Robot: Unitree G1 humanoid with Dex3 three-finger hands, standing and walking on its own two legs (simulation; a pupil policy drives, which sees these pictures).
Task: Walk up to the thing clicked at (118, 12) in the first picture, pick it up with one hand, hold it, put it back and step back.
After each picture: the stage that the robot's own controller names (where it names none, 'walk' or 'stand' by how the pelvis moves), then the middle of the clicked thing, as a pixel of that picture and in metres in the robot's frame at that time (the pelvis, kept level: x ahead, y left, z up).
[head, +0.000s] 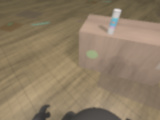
stand; (113, 22) +0.99 -0.20 +0.10
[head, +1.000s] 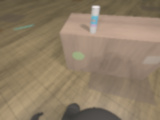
walk; (94, 20) +0.90 +0.06 +0.13
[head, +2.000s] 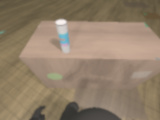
stand; (64, 38) +0.53 +0.25 +0.12
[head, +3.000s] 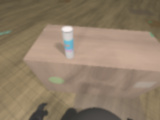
stand; (68, 44) +0.51 +0.20 +0.11
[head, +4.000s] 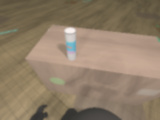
stand; (71, 46) +0.49 +0.18 +0.11
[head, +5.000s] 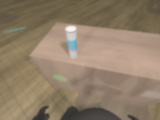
stand; (72, 44) +0.50 +0.17 +0.11
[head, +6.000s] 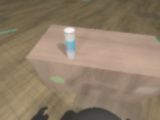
stand; (70, 45) +0.51 +0.18 +0.10
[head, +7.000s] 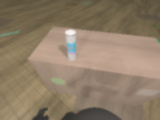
stand; (71, 47) +0.51 +0.17 +0.10
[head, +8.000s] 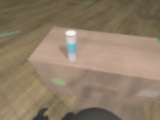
stand; (71, 47) +0.50 +0.17 +0.10
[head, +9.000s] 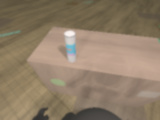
stand; (71, 48) +0.49 +0.17 +0.10
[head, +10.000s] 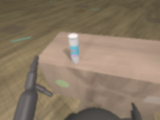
rise first; (74, 50) +0.50 +0.18 +0.10
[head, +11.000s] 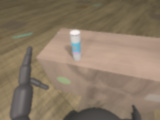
go down; (76, 46) +0.52 +0.18 +0.11
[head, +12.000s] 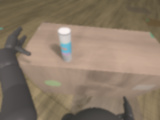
go down; (66, 47) +0.48 +0.16 +0.11
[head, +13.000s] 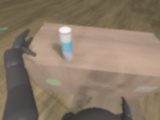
close in; (66, 46) +0.48 +0.17 +0.12
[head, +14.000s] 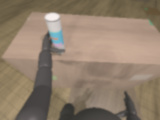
close; (57, 37) +0.50 +0.19 +0.15
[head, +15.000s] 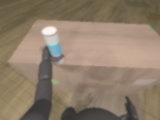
lift; (55, 48) +0.43 +0.21 +0.15
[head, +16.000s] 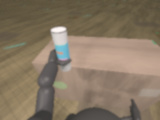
lift; (62, 52) +0.33 +0.17 +0.25
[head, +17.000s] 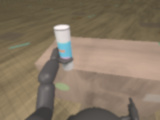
hold; (65, 50) +0.33 +0.16 +0.26
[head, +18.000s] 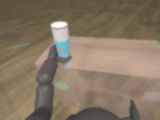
hold; (63, 48) +0.33 +0.17 +0.27
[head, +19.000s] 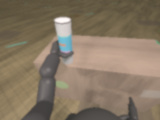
crouch; (65, 44) +0.36 +0.16 +0.28
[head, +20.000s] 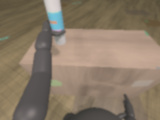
crouch; (56, 22) +0.49 +0.19 +0.31
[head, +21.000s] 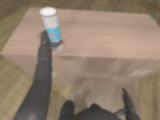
lower; (54, 33) +0.51 +0.20 +0.16
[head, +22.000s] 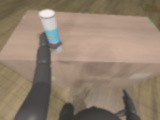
lower; (53, 35) +0.50 +0.20 +0.16
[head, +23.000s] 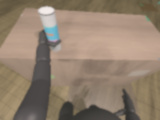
lower; (52, 33) +0.52 +0.20 +0.16
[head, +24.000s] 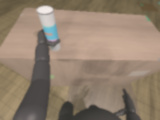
lower; (51, 32) +0.52 +0.21 +0.16
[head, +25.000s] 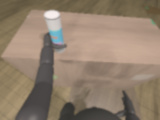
open; (56, 35) +0.50 +0.20 +0.16
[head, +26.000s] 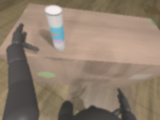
sink last; (57, 32) +0.50 +0.19 +0.16
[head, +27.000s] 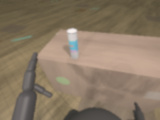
sink last; (73, 45) +0.53 +0.20 +0.13
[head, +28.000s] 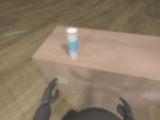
stand; (73, 45) +0.51 +0.18 +0.11
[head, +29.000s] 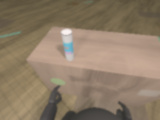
stand; (68, 46) +0.50 +0.20 +0.11
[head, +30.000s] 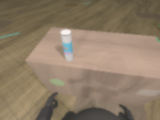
stand; (67, 47) +0.50 +0.20 +0.11
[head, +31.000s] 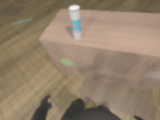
walk; (76, 25) +0.66 +0.17 +0.12
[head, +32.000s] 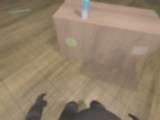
walk; (85, 6) +1.04 +0.12 +0.12
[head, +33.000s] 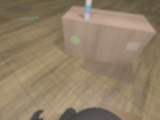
stand; (87, 9) +1.28 +0.16 +0.12
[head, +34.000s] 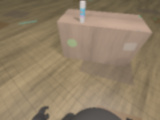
stand; (82, 12) +1.24 +0.19 +0.10
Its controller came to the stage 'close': yes
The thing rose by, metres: 0.21
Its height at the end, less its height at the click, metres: +0.00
